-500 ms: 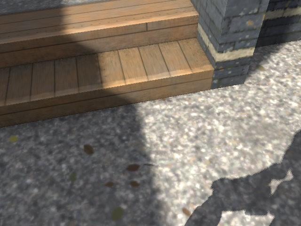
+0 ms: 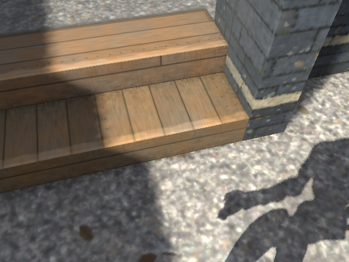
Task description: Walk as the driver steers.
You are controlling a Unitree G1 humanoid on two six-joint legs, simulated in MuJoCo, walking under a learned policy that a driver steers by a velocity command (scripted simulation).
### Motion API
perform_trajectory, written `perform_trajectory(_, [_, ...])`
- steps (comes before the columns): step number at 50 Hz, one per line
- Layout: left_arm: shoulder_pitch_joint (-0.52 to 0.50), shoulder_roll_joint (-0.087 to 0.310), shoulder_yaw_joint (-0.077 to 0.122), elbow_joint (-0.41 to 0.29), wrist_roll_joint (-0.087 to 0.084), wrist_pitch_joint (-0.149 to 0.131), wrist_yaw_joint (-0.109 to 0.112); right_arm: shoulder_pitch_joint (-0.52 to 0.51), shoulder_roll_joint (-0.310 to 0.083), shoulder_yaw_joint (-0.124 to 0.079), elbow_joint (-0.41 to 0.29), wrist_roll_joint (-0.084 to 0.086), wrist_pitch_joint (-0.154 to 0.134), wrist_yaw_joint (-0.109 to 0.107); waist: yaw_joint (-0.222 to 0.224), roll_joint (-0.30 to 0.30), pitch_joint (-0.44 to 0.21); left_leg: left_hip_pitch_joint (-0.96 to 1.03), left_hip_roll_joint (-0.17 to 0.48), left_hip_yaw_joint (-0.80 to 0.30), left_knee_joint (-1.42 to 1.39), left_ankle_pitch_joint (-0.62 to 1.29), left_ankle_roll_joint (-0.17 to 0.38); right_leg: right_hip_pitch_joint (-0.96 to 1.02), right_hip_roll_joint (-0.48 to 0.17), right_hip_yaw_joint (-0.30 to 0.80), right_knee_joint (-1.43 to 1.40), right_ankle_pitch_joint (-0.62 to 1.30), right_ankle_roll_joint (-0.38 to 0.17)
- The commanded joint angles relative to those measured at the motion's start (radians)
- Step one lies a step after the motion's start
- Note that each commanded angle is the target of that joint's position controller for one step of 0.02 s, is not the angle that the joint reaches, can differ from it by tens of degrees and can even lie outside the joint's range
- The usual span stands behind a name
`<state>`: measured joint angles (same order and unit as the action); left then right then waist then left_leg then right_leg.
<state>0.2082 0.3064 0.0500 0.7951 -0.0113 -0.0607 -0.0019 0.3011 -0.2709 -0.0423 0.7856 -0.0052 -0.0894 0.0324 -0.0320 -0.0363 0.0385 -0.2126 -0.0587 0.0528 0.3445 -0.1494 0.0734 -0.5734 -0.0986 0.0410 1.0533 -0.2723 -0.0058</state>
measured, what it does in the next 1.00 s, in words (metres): walks ahead, turning left: right foot, then left foot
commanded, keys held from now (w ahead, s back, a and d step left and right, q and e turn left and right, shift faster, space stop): w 0.08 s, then w+q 0.92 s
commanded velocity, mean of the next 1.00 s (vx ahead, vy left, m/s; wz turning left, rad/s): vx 0.50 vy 0.00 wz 0.41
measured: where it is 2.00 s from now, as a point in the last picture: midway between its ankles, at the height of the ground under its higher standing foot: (74, 145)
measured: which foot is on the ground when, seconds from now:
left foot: down 0.00-0.30, up 0.32-0.80, down 0.82-1.00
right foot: up 0.00-0.28, down 0.30-0.80, up 0.82-1.00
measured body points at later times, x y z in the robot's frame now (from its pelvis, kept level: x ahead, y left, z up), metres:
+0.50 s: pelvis +0.27 -0.06 +0.00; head +0.30 -0.07 +0.45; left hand +0.32 +0.23 -0.11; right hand +0.42 -0.33 -0.12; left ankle +0.26 +0.09 -0.66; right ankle +0.30 -0.16 -0.74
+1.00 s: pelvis +0.52 +0.07 +0.00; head +0.55 +0.10 +0.44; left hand +0.53 +0.38 -0.11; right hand +0.75 -0.14 -0.10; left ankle +0.52 +0.14 -0.74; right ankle +0.59 -0.09 -0.66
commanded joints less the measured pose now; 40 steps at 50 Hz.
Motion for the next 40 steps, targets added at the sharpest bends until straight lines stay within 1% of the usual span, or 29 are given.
perform_trajectory(1, [0.006, 0.044, 0.009, -0.053, 0.010, 0.002, 0.003, -0.038, -0.152, -0.039, -0.054, 0.004, -0.021, -0.012, 0.032, 0.089, -0.021, 0.042, 0.277, -0.224, -0.225, 0.161, 0.180, -0.073, -0.046, 0.026, -0.124, 0.140, 0.024])
perform_trajectory(5, [-0.137, 0.024, -0.002, -0.084, 0.009, -0.015, -0.010, 0.013, -0.175, -0.044, -0.021, 0.016, -0.009, -0.025, -0.018, 0.085, 0.012, 0.047, 0.234, -0.141, -0.230, 0.145, 0.137, -0.025, -0.009, -0.006, -0.383, 0.346, 0.031])
perform_trajectory(7, [-0.208, 0.025, -0.003, -0.107, 0.005, -0.023, -0.018, 0.061, -0.187, -0.047, 0.004, 0.023, 0.000, -0.029, -0.042, 0.082, 0.026, 0.070, 0.247, -0.159, -0.212, 0.124, 0.137, -0.005, 0.016, -0.012, -0.455, 0.368, 0.035])
perform_trajectory(9, [-0.252, 0.038, -0.001, -0.124, 0.000, -0.032, -0.028, 0.087, -0.193, -0.051, 0.020, 0.028, 0.012, -0.033, -0.048, 0.090, 0.034, 0.121, 0.271, -0.189, -0.174, 0.114, 0.133, -0.005, 0.030, 0.000, -0.513, 0.345, 0.028])
perform_trajectory(10, [-0.259, 0.049, 0.002, -0.129, -0.001, -0.038, -0.032, 0.089, -0.197, -0.054, 0.024, 0.030, 0.017, -0.037, -0.040, 0.097, 0.034, 0.145, 0.285, -0.208, -0.151, 0.113, 0.125, 0.004, 0.034, 0.011, -0.540, 0.321, 0.020])
perform_trajectory(12, [-0.227, 0.076, 0.011, -0.122, -0.001, -0.047, -0.036, 0.082, -0.206, -0.060, 0.029, 0.030, 0.027, -0.043, -0.010, 0.117, 0.017, 0.178, 0.304, -0.247, -0.098, 0.141, 0.106, 0.069, 0.046, 0.012, -0.572, 0.254, 0.002])
perform_trajectory(13, [-0.176, 0.090, 0.019, -0.109, -0.001, -0.053, -0.034, 0.069, -0.209, -0.061, 0.029, 0.030, 0.032, -0.045, 0.025, 0.127, -0.006, 0.175, 0.295, -0.248, -0.043, 0.198, 0.091, 0.151, 0.058, -0.004, -0.595, 0.225, -0.012])
perform_trajectory(14, [-0.061, 0.127, 0.040, -0.074, 0.001, -0.056, -0.027, 0.067, -0.187, -0.053, 0.027, 0.025, 0.035, -0.045, 0.081, 0.114, -0.079, 0.146, 0.245, -0.218, 0.087, 0.291, 0.065, 0.324, 0.071, -0.022, -0.618, 0.213, -0.038])
perform_trajectory(15, [0.107, 0.187, 0.061, -0.043, 0.018, -0.058, -0.017, 0.061, -0.130, -0.030, 0.006, 0.008, 0.034, -0.043, 0.153, 0.061, -0.226, 0.008, 0.183, -0.175, 0.344, 0.186, 0.028, 0.601, -0.047, 0.080, -0.568, 0.214, -0.093])
perform_trajectory(16, [0.201, 0.285, 0.088, -0.022, 0.028, -0.044, -0.011, 0.175, -0.024, 0.000, -0.026, 0.012, 0.018, -0.041, 0.120, -0.194, -0.371, -0.373, 0.027, -0.071, 0.709, -0.225, -0.050, 0.968, -0.296, 0.480, -0.620, 0.056, -0.230])
perform_trajectory(17, [0.209, 0.202, 0.067, -0.022, 0.019, -0.040, -0.013, 0.161, -0.086, -0.012, -0.016, 0.035, 0.007, -0.041, 0.143, -0.225, -0.388, -0.500, 0.039, -0.178, 0.874, -0.435, -0.055, 0.952, -0.322, 0.665, -0.734, -0.117, -0.257])
perform_trajectory(18, [0.143, 0.139, 0.048, -0.029, 0.013, -0.041, -0.012, 0.085, -0.166, -0.035, -0.032, 0.053, 0.005, -0.041, 0.141, -0.147, -0.240, -0.564, 0.090, -0.195, 0.926, -0.361, -0.046, 0.836, -0.290, 0.521, -0.759, -0.157, -0.211])
perform_trajectory(19, [0.079, 0.106, 0.038, -0.035, 0.014, -0.041, -0.011, 0.033, -0.167, -0.039, -0.042, 0.050, 0.008, -0.044, 0.117, -0.101, -0.163, -0.548, 0.134, -0.169, 0.912, -0.280, -0.046, 0.718, -0.253, 0.398, -0.780, -0.086, -0.183])
perform_trajectory(20, [0.028, 0.077, 0.027, -0.034, 0.020, -0.044, -0.011, -0.018, -0.153, -0.037, -0.056, 0.032, 0.013, -0.044, 0.098, -0.063, -0.093, -0.534, 0.154, -0.155, 0.878, -0.224, -0.053, 0.617, -0.225, 0.322, -0.817, -0.008, -0.181])
perform_trajectory(21, [-0.008, 0.066, 0.023, -0.030, 0.023, -0.049, -0.005, -0.013, -0.138, -0.040, -0.061, 0.026, 0.024, -0.044, 0.065, -0.077, -0.057, -0.491, 0.184, -0.165, 0.835, -0.182, -0.056, 0.538, -0.201, 0.242, -0.851, 0.050, -0.166])
perform_trajectory(22, [-0.028, 0.069, 0.025, -0.025, 0.025, -0.054, -0.003, 0.002, -0.117, -0.036, -0.062, 0.029, 0.036, -0.041, 0.046, -0.086, -0.043, -0.448, 0.195, -0.161, 0.813, -0.158, -0.060, 0.486, -0.189, 0.190, -0.880, 0.091, -0.163])
perform_trajectory(23, [-0.037, 0.075, 0.028, -0.017, 0.022, -0.060, -0.002, 0.004, -0.095, -0.032, -0.068, 0.032, 0.047, -0.039, 0.035, -0.076, -0.033, -0.439, 0.203, -0.156, 0.793, -0.145, -0.066, 0.459, -0.188, 0.143, -0.902, 0.142, -0.168])
perform_trajectory(24, [-0.040, 0.087, 0.032, -0.008, 0.020, -0.067, -0.001, -0.003, -0.086, -0.030, -0.076, 0.031, 0.055, -0.038, 0.029, -0.061, -0.021, -0.446, 0.205, -0.155, 0.774, -0.120, -0.073, 0.444, -0.188, 0.100, -0.917, 0.190, -0.173])
perform_trajectory(25, [-0.042, 0.095, 0.037, 0.004, 0.016, -0.069, 0.001, 0.003, -0.086, -0.035, -0.081, 0.032, 0.061, -0.038, 0.020, -0.058, -0.021, -0.455, 0.209, -0.158, 0.748, -0.082, -0.079, 0.442, -0.176, 0.048, -0.924, 0.225, -0.170])
perform_trajectory(26, [-0.039, 0.103, 0.040, 0.012, 0.016, -0.069, 0.003, -0.015, -0.085, -0.034, -0.090, 0.029, 0.063, -0.037, 0.024, -0.052, -0.013, -0.470, 0.209, -0.154, 0.706, -0.038, -0.086, 0.446, -0.172, 0.011, -0.932, 0.254, -0.172])
perform_trajectory(27, [-0.030, 0.117, 0.042, 0.020, 0.026, -0.065, 0.002, -0.034, -0.089, -0.035, -0.102, 0.020, 0.061, -0.033, 0.031, -0.037, -0.009, -0.471, 0.208, -0.151, 0.667, 0.012, -0.091, 0.448, -0.163, -0.030, -0.939, 0.285, -0.171])
perform_trajectory(29, [-0.032, 0.128, 0.044, 0.027, 0.027, -0.057, 0.005, -0.089, -0.081, -0.033, -0.122, 0.024, 0.055, -0.021, 0.046, -0.028, 0.005, -0.453, 0.200, -0.122, 0.542, 0.115, -0.090, 0.455, -0.140, -0.107, -0.943, 0.309, -0.158])
perform_trajectory(32, [0.013, 0.154, 0.049, 0.043, 0.018, -0.043, 0.012, -0.207, -0.064, -0.022, -0.166, 0.025, 0.049, 0.001, 0.095, -0.005, 0.036, -0.442, 0.183, -0.066, 0.389, 0.179, -0.075, 0.509, -0.149, -0.168, -0.942, 0.316, -0.148])
perform_trajectory(34, [0.049, 0.165, 0.052, 0.060, 0.006, -0.036, 0.012, -0.252, -0.066, -0.022, -0.193, 0.025, 0.048, 0.013, 0.107, 0.001, 0.048, -0.464, 0.175, -0.052, 0.333, 0.165, -0.055, 0.587, -0.181, -0.188, -0.916, 0.348, -0.138])
perform_trajectory(35, [0.052, 0.167, 0.053, 0.061, 0.007, -0.029, 0.008, -0.264, -0.072, -0.025, -0.200, 0.026, 0.047, 0.018, 0.106, -0.005, 0.046, -0.453, 0.165, -0.037, 0.321, 0.151, -0.040, 0.614, -0.184, -0.207, -0.898, 0.399, -0.129])
perform_trajectory(36, [0.048, 0.185, 0.060, 0.061, -0.004, -0.020, 0.010, -0.282, -0.072, -0.025, -0.213, 0.031, 0.046, 0.022, 0.102, -0.011, 0.049, -0.443, 0.152, -0.018, 0.291, 0.109, -0.024, 0.642, -0.185, -0.215, -0.866, 0.469, -0.122])
perform_trajectory(38, [0.046, 0.216, 0.070, 0.060, -0.011, -0.004, 0.018, -0.240, -0.107, -0.041, -0.218, 0.025, 0.050, 0.026, 0.057, -0.041, 0.000, -0.345, 0.089, 0.036, 0.287, -0.007, 0.016, 0.684, -0.192, -0.240, -0.731, 0.793, -0.103])
perform_trajectory(39, [0.040, 0.227, 0.074, 0.057, -0.012, 0.007, 0.022, -0.153, -0.139, -0.059, -0.201, 0.025, 0.053, 0.025, 0.004, -0.051, -0.052, -0.239, 0.047, 0.060, 0.276, -0.044, 0.045, 0.681, -0.183, -0.256, -0.594, 0.928, -0.091])
perform_trajectory(40, [0.027, 0.215, 0.070, 0.051, -0.013, 0.014, 0.028, -0.001, -0.184, -0.089, -0.163, 0.026, 0.053, 0.016, -0.083, -0.028, -0.127, -0.032, 0.001, 0.068, 0.210, 0.008, 0.081, 0.608, -0.148, -0.280, -0.383, 0.933, -0.064])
